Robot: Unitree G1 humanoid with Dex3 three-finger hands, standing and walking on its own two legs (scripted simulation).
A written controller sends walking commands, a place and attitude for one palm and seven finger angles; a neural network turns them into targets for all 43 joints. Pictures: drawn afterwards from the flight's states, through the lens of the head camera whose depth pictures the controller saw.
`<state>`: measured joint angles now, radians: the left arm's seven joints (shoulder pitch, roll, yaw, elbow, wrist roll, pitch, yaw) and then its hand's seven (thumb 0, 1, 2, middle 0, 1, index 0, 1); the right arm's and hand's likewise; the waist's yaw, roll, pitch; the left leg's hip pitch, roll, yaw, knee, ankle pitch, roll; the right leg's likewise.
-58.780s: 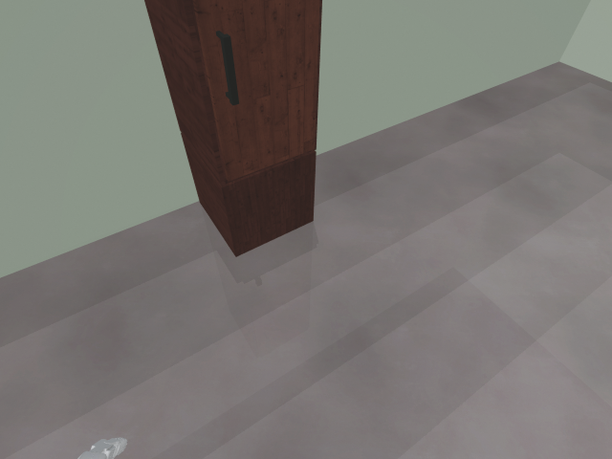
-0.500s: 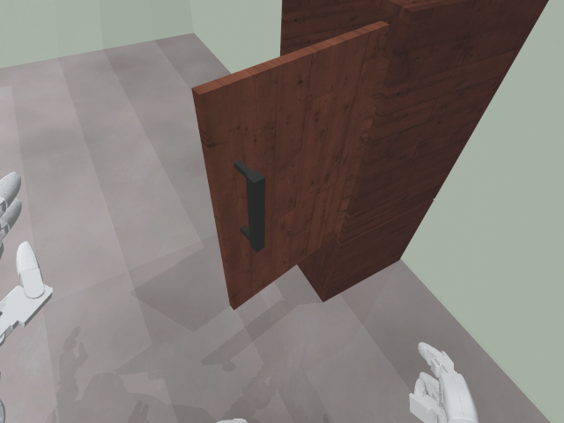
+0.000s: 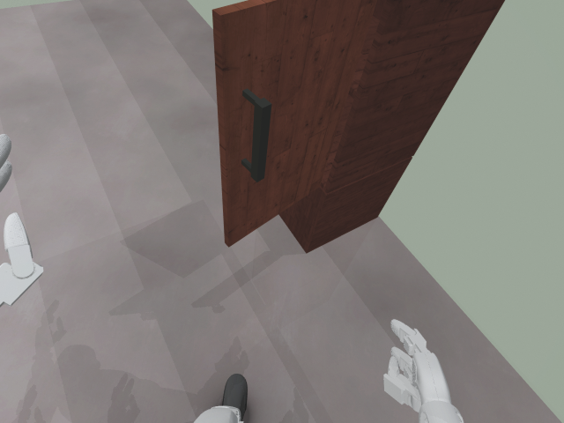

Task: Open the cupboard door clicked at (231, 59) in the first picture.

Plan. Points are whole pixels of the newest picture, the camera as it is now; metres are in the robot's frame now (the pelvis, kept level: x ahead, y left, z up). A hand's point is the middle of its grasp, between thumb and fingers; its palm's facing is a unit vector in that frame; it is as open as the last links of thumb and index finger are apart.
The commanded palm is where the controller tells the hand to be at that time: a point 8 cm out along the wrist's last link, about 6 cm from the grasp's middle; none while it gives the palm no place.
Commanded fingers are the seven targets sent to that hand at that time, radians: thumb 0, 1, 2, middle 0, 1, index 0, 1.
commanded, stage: stop stepping back and stand still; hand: left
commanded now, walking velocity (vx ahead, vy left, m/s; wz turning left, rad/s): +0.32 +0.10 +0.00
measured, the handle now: (253, 138) +0.56 +0.11 +0.04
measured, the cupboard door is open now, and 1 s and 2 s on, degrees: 100 100 100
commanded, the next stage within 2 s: let the arm hang, fingers relaxed in 1.58 s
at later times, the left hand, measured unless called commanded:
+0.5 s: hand (20, 401) +0.12 +0.22 +0.18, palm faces +0.33 -0.77 -0.55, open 7.4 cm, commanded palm +0.08 +0.27 +0.18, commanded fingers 0.00 0.90 0.90 -0.20 -0.30 -0.20 -0.30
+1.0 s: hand out of the picture +0.12 +0.26 +0.18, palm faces +0.42 -0.77 -0.49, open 7.4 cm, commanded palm +0.06 +0.30 +0.18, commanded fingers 0.00 0.90 0.90 -0.20 -0.30 -0.20 -0.30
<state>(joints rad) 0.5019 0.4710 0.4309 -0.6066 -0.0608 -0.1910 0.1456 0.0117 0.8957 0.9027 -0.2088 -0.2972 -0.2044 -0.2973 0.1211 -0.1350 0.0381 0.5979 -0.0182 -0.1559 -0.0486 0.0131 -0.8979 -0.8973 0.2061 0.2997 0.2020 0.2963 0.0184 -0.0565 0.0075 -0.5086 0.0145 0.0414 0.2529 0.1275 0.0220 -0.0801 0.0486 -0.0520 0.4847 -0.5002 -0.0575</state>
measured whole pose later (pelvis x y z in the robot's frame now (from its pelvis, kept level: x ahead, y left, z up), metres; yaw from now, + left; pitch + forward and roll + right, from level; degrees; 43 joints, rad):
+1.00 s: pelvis -0.08 +0.00 +0.00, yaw +0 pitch -1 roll +0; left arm 0.52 0.42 0.41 -0.45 -0.03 -0.20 0.15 0.01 0.89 0.90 -0.21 -0.30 -0.21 -0.30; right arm 0.19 -0.21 0.00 0.61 0.01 -0.13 -0.07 0.01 -0.90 -0.90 0.20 0.30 0.20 0.30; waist -0.01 0.01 0.01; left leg -0.21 0.05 0.06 0.56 -0.33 -0.03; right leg -0.28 -0.01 -0.13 0.56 -0.25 -0.06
